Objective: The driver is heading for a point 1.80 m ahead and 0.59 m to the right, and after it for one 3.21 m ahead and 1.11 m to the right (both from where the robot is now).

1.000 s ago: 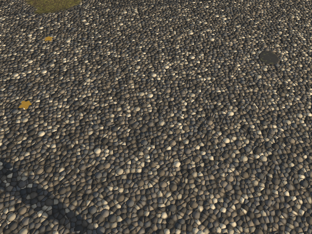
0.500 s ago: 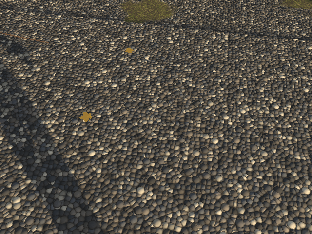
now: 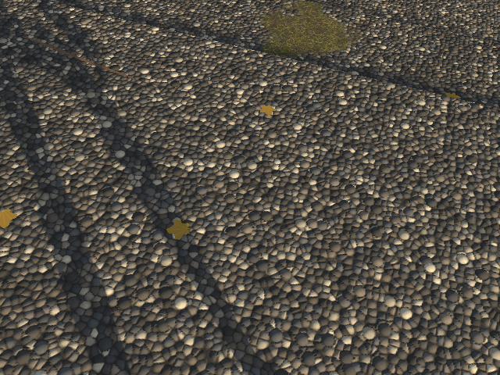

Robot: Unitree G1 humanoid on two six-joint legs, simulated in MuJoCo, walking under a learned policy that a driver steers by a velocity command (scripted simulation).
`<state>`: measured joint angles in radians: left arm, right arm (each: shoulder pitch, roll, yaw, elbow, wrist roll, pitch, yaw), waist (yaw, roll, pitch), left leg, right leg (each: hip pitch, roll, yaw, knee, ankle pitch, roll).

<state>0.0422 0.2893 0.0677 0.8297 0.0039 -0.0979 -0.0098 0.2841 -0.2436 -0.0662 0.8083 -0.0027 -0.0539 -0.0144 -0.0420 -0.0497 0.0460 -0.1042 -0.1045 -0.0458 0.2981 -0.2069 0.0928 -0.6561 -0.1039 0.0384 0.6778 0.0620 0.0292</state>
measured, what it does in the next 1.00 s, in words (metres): walks ahead, turning right: right foot, then left foot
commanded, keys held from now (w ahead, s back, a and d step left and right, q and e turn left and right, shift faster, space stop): e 0.72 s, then no key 0.28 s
